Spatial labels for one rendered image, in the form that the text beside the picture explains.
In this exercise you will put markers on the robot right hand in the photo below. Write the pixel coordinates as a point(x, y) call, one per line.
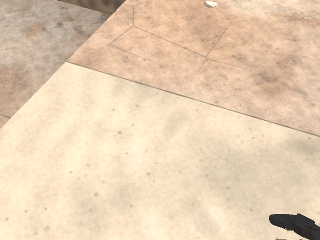
point(300, 224)

